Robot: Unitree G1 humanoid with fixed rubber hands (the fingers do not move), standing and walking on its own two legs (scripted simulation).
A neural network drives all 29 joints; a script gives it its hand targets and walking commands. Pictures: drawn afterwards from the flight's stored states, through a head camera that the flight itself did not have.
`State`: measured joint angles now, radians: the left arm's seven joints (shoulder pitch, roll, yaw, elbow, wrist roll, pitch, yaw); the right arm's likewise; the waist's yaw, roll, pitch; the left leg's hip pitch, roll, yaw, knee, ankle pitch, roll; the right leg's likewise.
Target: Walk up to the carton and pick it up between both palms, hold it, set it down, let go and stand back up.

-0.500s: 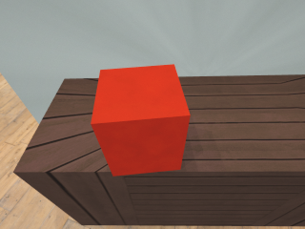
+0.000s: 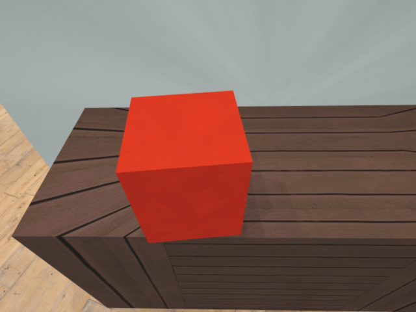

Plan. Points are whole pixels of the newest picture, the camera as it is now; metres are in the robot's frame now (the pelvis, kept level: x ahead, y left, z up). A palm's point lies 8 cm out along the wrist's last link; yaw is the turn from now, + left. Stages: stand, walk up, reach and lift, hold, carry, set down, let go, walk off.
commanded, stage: stand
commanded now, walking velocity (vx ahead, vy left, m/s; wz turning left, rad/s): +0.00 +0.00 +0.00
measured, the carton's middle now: (189, 169) +0.40 +0.04 +0.06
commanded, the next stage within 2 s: none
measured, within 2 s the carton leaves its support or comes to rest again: neither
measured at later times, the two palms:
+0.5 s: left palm out of the picture +0.01 +0.22 -0.13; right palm out of the picture -0.02 -0.24 -0.14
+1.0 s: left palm out of the picture +0.01 +0.21 -0.13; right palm out of the picture -0.01 -0.23 -0.15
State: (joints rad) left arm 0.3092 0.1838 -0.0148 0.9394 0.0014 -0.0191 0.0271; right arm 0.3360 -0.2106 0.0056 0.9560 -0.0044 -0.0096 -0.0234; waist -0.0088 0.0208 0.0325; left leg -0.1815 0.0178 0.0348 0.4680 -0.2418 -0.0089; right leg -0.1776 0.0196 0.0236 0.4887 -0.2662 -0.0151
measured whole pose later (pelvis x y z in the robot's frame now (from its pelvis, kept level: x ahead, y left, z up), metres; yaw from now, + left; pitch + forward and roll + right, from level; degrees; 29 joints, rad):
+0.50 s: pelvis +0.00 -0.01 +0.00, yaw +1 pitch -2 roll +0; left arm 0.31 0.16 -0.02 1.02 0.00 -0.01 0.03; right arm 0.35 -0.19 0.01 1.05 0.00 -0.01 -0.04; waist -0.01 0.03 0.04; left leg -0.18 0.03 0.02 0.44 -0.22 -0.02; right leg -0.16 0.03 0.01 0.45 -0.24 -0.03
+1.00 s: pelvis +0.01 -0.01 +0.00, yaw +1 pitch -2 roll +0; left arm 0.31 0.15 -0.02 1.04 -0.01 -0.02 0.04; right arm 0.32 -0.17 0.01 1.08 0.00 -0.01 -0.04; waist -0.01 0.03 0.04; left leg -0.17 0.03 0.01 0.43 -0.23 -0.03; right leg -0.15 0.04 0.00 0.43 -0.25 -0.03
